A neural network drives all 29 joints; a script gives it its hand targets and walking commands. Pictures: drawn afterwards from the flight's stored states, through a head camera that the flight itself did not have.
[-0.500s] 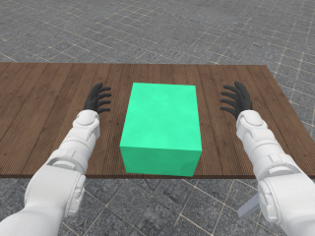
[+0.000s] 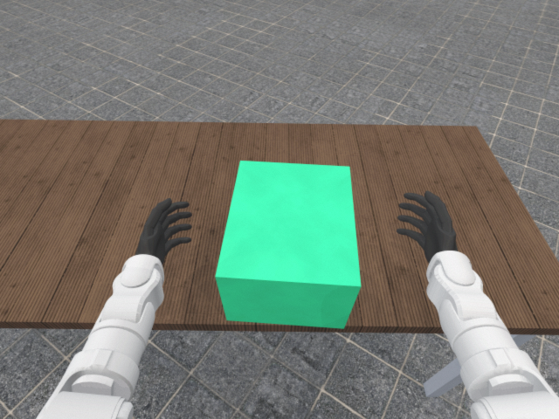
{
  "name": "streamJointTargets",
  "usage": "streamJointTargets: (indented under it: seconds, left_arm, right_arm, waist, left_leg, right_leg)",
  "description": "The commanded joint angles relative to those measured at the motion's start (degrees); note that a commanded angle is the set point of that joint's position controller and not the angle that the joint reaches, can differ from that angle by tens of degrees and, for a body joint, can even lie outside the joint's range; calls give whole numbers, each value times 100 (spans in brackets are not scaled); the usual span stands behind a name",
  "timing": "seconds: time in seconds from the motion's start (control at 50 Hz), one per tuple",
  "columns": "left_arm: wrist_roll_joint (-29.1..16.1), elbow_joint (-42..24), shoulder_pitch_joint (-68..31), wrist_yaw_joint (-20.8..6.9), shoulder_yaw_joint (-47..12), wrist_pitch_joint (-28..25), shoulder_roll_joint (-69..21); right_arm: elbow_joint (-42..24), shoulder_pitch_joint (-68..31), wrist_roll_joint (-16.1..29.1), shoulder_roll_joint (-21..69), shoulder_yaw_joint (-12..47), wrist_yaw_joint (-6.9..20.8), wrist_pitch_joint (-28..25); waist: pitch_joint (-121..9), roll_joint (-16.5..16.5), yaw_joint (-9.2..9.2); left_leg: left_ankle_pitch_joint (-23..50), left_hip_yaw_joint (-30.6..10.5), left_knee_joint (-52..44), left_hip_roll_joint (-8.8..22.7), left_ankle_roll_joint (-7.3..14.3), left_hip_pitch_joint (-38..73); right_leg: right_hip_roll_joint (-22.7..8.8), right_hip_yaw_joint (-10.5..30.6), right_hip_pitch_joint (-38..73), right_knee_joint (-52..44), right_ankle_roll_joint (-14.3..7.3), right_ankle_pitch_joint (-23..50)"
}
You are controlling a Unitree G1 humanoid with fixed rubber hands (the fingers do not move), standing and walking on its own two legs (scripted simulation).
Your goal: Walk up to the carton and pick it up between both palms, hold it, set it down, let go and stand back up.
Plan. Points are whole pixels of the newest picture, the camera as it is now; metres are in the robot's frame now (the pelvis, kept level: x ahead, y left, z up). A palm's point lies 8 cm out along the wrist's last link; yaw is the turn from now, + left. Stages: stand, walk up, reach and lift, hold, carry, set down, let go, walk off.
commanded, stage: set down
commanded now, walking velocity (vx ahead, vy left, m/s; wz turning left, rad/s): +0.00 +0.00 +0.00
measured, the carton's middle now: (290, 241) +0.43 -0.01 -0.03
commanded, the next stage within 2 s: none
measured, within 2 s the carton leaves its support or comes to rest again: neither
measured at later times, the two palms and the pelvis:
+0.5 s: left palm (143, 309) +0.28 +0.21 +0.00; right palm (439, 302) +0.28 -0.22 +0.02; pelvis +0.00 +0.00 +0.00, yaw +0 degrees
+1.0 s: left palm (138, 356) +0.23 +0.21 -0.03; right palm (447, 350) +0.23 -0.22 -0.02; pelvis +0.01 +0.00 +0.00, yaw +0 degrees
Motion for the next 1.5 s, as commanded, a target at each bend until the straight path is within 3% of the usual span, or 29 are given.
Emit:
streamJointTargets:
  seconds: [0.0, 0.06, 0.08, 0.14, 0.24, 0.26, 0.3, 0.34, 0.36, 0.44, 0.46, 0.48, 0.5, 0.52, 0.54, 0.56, 0.58, 0.6, 0.68, 0.7, 0.84, 0.98, 1.0, 1.04, 1.16, 1.32, 1.36, 1.4, 1.48]
  left_arm:
    - [19, -1776, -1845, -71, 293, -309, 827]
    - [109, -1823, -410, -101, 239, -436, 385]
    - [-32, -1995, -1555, -111, 323, -425, 781]
    - [31, -1996, -452, -65, 202, -625, 401]
    - [-145, -1903, -1173, -67, 84, -863, 650]
    - [-32, -1824, -9, -104, 73, -926, 376]
    - [-180, -1960, -1152, -53, 84, -972, 711]
    - [223, -2107, 1402, -141, 127, -1136, 97]
    - [28, -1793, -803, -149, 118, -1091, 589]
    - [22, -1921, 702, 7, 45, -1328, 337]
    - [-255, -2424, -922, 68, -94, -1364, 717]
    - [42, -1829, 1286, 28, -15, -1386, 250]
    - [-76, -2494, 82, 53, 85, -1430, 599]
    - [72, -1811, 1768, -31, -42, -1432, 134]
    - [-185, -2713, -831, 111, 36, -1490, 794]
    - [138, -1356, 2683, -38, -133, -1422, -202]
    - [-199, -2729, -737, 84, -50, -1553, 814]
    - [-99, -2008, 936, 88, -126, -1586, 312]
    - [-16, -2551, 1048, 116, -99, -1654, 379]
    - [314, -1704, 2385, 19, -175, -1565, -135]
    - [165, -3271, 2129, 165, -65, -1774, 375]
    - [442, -2574, 2857, 53, -70, -1464, 297]
    - [638, -1939, 2941, 62, -161, -1202, 6]
    - [342, -3022, 2685, 97, 14, -1318, 406]
    - [455, -2457, 2903, 44, -64, -1063, 430]
    - [415, -2746, 2922, -48, 6, -679, 563]
    - [603, -2225, 2940, -49, -174, -330, 393]
    - [495, -3034, 2934, -17, -15, -500, 564]
    - [761, -2269, 3077, -78, -5, -10, 508]
  right_arm:
    - [-1926, -1593, -108, -610, -385, 28, -450]
    - [-1688, -119, -58, -389, -252, 66, -556]
    - [-2118, -1279, -135, -471, -338, 52, -525]
    - [-2119, -124, -215, -241, -221, 110, -609]
    - [-2168, -737, -349, -282, -381, 100, -693]
    - [-2065, 414, -279, -147, -186, 131, -743]
    - [-2355, -678, -358, -373, -446, 112, -781]
    - [-1927, 1651, -288, -4, -114, 100, -1012]
    - [-2015, -349, -472, -233, -379, 63, -945]
    - [-2013, 1079, -463, 17, -204, 134, -1064]
    - [-2750, -568, -502, -322, -614, 166, -1094]
    - [-2050, 1649, -389, 175, -112, 169, -1106]
    - [-2758, 346, -458, -126, -437, 144, -1183]
    - [-1993, 2036, -442, 159, -115, 123, -1224]
    - [-3019, -544, -471, -341, -598, 164, -1266]
    - [-1486, 2920, -501, 263, 19, 143, -1261]
    - [-2999, -424, -548, -377, -587, 142, -1349]
    - [-2115, 1432, -435, -21, -285, 184, -1336]
    - [-2527, 1269, -413, -263, -427, 212, -1572]
    - [-1337, 2681, -515, 88, -100, 229, -1488]
    - [-2647, 2277, -390, -238, -297, 275, -1841]
    - [-2143, 2934, -623, -101, -154, 297, -1809]
    - [-1324, 2942, -770, -213, -131, 382, -1629]
    - [-2724, 2815, -769, 10, -273, 267, -1683]
    - [-2117, 3030, -1125, 134, -367, 196, -1496]
    - [-2329, 3079, -1289, 159, -390, 117, -1255]
    - [-1527, 2965, -1403, 2, -431, 196, -1023]
    - [-2312, 3167, -1350, 158, -482, 153, -1147]
    - [-1548, 3078, -1602, 136, -420, 163, -892]
  waist:
    - [-2201, -203, 256]
    - [-1687, -224, 205]
    - [-1933, -299, 327]
    - [-1823, -400, 251]
    - [-1831, -263, 178]
    - [-1444, -493, 212]
    - [-1887, -317, 134]
    - [-1243, -351, 171]
    - [-1363, -218, 168]
    - [-1039, -187, 168]
    - [-1618, -127, 122]
    - [-805, -354, 156]
    - [-1453, -273, 278]
    - [-752, -423, 97]
    - [-1696, -208, 283]
    - [-371, -361, 51]
    - [-1888, -230, 211]
    - [-911, -225, 186]
    - [-1094, -256, 251]
    - [-478, -295, 37]
    - [-1031, -222, 378]
    - [-14, -296, 319]
    - [175, -61, 311]
    - [-189, -458, 472]
    - [132, -337, 232]
    - [68, -403, 407]
    - [313, -57, 310]
    - [-46, -216, 393]
    - [391, -204, 370]
  left_leg:
    - [1181, 138, -157, -548, -57, 1778]
    - [1399, 92, -160, -490, -71, 2113]
    - [1095, 144, -160, -496, -25, 1868]
    - [1019, 119, -263, -512, 15, 1932]
    - [510, 169, -225, -517, 37, 1599]
    - [694, 131, -290, -500, 75, 1784]
    - [532, 188, -273, -557, 40, 1583]
    - [1103, 103, -300, -513, -19, 2235]
    - [394, 150, -335, -536, -8, 1629]
    - [84, 150, -373, -512, 16, 1749]
    - [-245, 171, -330, -532, 18, 1486]
    - [-8, 109, -397, -499, 66, 1804]
    - [84, 139, -253, -501, 37, 1876]
    - [287, 92, -299, -516, 28, 2123]
    - [124, 138, -206, -500, 18, 1622]
    - [388, 79, -372, -489, 8, 2110]
    - [259, 161, -168, -512, 3, 1741]
    - [207, 95, -269, -499, -14, 1780]
    - [624, 114, -166, -484, -69, 2181]
    - [835, 63, -234, -502, -96, 2462]
    - [1452, 130, 51, -526, -151, 2653]
    - [873, 136, -147, -544, -31, 2567]
    - [755, 73, -268, -484, -95, 2609]
    - [368, 225, -211, -500, 35, 2431]
    - [95, 183, -256, -468, 54, 2358]
    - [197, 210, -365, -450, 153, 2415]
    - [119, 201, -399, -391, 38, 2450]
    - [340, 247, -352, -436, 67, 2456]
    - [252, 202, -419, -391, 97, 2509]
  right_leg:
    - [135, 200, 1112, -307, 257, 1084]
    - [150, 216, 1240, -355, 185, 1135]
    - [112, 205, 1099, -347, 188, 808]
    - [87, 195, 1303, -283, 229, 849]
    - [20, 265, 1055, -259, 185, 445]
    - [18, 296, 1330, -302, 183, 599]
    - [20, 252, 1137, -237, 178, 434]
    - [68, 269, 1497, -407, 134, 881]
    - [8, 315, 1105, -414, 98, 176]
    - [-55, 322, 1037, -390, 109, -151]
    - [-34, 304, 844, -354, 90, -487]
    - [-58, 336, 1059, -442, 110, -172]
    - [-27, 307, 967, -314, 113, -173]
    - [-25, 308, 1081, -450, 130, 89]
    - [-11, 312, 922, -250, 85, -234]
    - [-36, 346, 1208, -508, 84, 157]
    - [-23, 299, 1069, -271, 72, -23]
    - [-14, 296, 889, -342, 92, -84]
    - [2, 248, 1032, -358, 73, 201]
    - [35, 275, 1086, -494, 33, 368]
    - [47, 246, 1164, -356, 39, 828]
    - [-61, 301, 995, -563, 49, 435]
    - [41, 185, 890, -649, -34, 29]
    - [-107, 345, 1039, -667, 23, -143]
    - [-169, 241, 920, -629, 49, -309]
    - [-207, 265, 977, -636, 75, -106]
    - [-117, 250, 882, -638, -46, -358]
    - [-156, 256, 1108, -604, 27, -106]
    - [-149, 236, 935, -628, 6, -185]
